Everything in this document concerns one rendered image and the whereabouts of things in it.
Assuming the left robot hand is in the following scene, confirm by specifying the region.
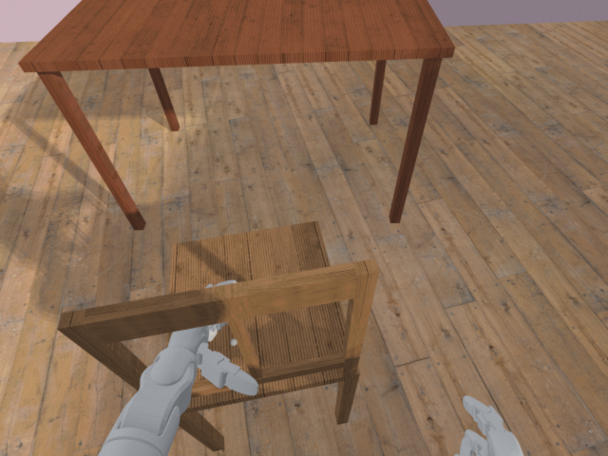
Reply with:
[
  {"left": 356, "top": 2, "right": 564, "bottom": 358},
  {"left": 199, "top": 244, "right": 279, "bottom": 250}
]
[{"left": 167, "top": 280, "right": 258, "bottom": 395}]

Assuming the chair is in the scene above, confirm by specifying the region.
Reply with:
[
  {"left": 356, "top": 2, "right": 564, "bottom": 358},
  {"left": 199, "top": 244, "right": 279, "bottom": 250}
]
[{"left": 57, "top": 220, "right": 379, "bottom": 451}]

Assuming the right robot hand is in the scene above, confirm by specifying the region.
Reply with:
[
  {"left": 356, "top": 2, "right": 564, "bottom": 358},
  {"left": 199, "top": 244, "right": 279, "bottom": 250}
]
[{"left": 454, "top": 395, "right": 524, "bottom": 456}]

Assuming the left robot forearm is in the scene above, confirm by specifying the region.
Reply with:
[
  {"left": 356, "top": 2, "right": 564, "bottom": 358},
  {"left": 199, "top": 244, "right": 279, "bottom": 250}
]
[{"left": 98, "top": 347, "right": 198, "bottom": 456}]

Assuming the table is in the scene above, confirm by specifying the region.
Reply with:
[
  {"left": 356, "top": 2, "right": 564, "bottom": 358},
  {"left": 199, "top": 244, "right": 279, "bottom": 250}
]
[{"left": 18, "top": 0, "right": 455, "bottom": 230}]

